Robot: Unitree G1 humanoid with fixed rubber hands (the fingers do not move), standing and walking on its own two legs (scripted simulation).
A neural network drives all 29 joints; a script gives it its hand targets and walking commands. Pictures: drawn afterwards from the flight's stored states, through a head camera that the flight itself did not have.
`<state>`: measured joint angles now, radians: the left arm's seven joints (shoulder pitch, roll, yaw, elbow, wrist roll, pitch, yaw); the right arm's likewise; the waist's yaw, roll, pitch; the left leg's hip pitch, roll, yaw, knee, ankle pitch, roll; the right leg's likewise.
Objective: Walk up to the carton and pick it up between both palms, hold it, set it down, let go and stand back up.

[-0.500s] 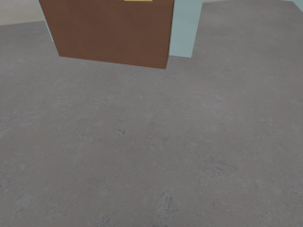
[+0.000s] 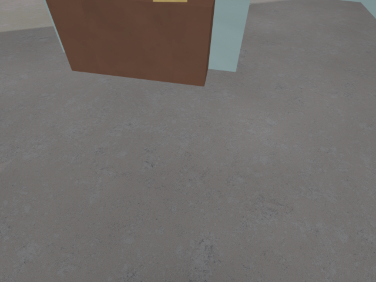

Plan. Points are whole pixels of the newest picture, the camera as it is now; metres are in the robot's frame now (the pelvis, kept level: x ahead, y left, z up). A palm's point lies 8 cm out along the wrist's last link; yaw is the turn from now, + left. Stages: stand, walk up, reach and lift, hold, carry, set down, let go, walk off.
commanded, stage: walk up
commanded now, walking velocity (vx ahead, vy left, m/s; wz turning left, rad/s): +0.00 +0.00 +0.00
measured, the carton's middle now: out of the picture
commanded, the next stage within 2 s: none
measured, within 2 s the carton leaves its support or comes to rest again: neither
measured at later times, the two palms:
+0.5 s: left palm out of the picture +0.10 +0.22 -0.10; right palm (322, 272) +0.19 -0.32 -0.11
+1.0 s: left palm (99, 161) +0.51 +0.26 -0.10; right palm (272, 197) +0.38 -0.26 -0.11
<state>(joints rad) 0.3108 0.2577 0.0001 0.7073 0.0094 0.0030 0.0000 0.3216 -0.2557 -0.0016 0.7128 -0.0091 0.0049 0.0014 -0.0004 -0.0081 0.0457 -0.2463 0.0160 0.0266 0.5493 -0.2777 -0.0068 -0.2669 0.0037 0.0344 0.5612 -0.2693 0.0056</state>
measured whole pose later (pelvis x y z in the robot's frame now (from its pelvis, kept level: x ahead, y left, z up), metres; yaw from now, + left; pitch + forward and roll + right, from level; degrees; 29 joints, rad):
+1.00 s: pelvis +0.38 +0.01 +0.00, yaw -8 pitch -1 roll +1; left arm 0.35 0.29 0.06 0.64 0.03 -0.03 -0.05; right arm 0.37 -0.27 -0.03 0.77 -0.04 -0.06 0.02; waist -0.03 -0.04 0.06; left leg -0.22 0.01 0.14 0.51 -0.27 0.05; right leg -0.56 -0.09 -0.01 0.98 -0.32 -0.01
